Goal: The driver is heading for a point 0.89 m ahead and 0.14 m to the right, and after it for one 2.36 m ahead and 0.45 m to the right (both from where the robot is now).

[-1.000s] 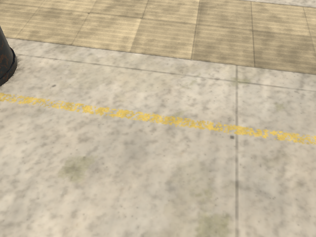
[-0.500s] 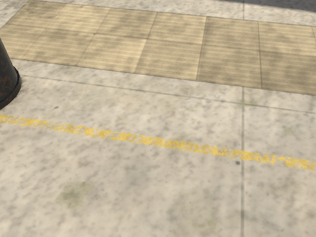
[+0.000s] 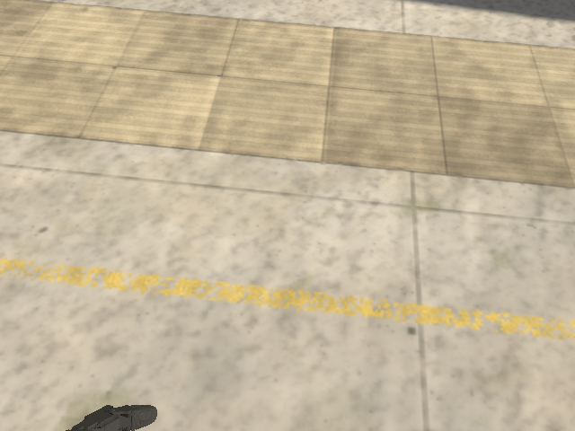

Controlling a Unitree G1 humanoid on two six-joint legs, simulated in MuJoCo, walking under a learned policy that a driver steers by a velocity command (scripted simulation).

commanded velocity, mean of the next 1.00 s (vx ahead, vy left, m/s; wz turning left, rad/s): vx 0.49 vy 0.00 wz -0.13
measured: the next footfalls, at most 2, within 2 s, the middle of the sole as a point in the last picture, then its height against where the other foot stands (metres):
right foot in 0.10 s outside the picture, level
left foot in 0.66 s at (211, 408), level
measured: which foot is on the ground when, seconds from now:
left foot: down 0.00-0.12, up 0.14-0.64, down 0.66-1.00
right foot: up 0.00-0.08, down 0.10-0.68, up 0.70-1.00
